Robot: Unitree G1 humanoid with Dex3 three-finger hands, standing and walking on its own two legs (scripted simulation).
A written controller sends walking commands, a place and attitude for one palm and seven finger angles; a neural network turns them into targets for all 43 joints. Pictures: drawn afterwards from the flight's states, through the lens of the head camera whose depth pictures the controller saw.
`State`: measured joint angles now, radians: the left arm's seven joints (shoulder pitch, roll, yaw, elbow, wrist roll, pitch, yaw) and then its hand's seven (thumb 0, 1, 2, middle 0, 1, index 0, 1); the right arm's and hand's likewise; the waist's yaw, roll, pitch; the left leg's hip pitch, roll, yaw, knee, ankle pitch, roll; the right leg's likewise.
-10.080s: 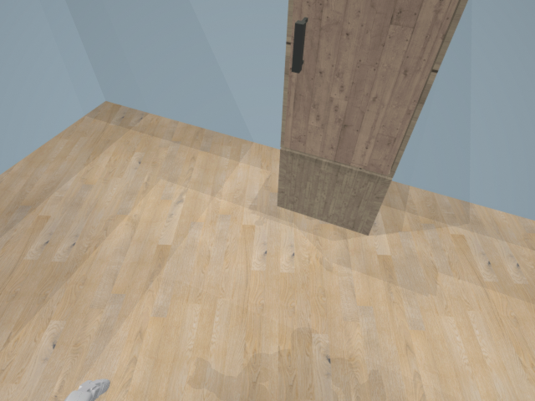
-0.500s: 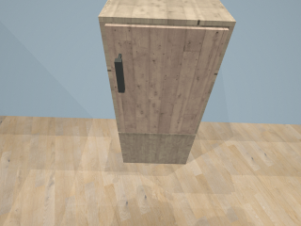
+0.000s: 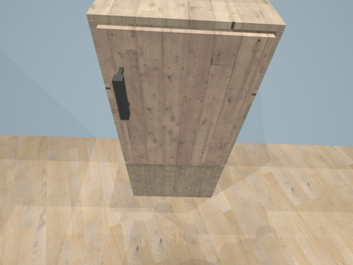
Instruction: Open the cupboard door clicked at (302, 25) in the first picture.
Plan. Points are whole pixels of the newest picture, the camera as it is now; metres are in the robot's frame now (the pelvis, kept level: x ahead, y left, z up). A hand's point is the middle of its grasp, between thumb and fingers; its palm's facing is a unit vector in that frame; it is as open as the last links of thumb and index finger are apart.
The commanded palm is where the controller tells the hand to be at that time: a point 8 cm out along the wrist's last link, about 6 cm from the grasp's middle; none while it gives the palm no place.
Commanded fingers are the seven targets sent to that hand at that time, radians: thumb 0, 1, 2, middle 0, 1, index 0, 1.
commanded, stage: come to a stop and stand still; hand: left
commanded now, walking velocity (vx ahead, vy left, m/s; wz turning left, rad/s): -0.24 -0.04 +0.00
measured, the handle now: (123, 94) +0.53 +0.18 +0.07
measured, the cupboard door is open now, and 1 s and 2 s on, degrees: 0 0 0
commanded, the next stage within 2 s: look again from close up in 1.34 s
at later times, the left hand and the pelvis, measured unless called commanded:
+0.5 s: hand out of the picture +0.06 +0.18 -0.17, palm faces +0.11 -0.98 -0.17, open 7.3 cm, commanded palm none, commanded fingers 0.00 0.90 0.90 -0.20 -0.30 -0.20 -0.30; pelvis +0.00 +0.00 +0.00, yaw +4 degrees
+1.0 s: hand out of the picture -0.05 +0.19 -0.16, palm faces +0.07 -0.98 -0.17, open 7.4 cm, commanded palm none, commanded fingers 0.00 0.90 0.90 -0.20 -0.30 -0.20 -0.30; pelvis -0.03 +0.02 +0.02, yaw +2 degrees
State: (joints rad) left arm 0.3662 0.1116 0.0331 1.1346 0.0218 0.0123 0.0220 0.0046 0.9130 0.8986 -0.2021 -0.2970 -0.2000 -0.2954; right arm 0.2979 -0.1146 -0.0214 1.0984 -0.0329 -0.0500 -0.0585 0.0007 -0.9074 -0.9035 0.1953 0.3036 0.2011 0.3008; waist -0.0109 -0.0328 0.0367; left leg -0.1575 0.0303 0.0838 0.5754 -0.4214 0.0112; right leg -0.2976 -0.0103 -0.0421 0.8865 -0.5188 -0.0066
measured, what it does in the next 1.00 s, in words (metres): steps on the spot: right foot, then left foot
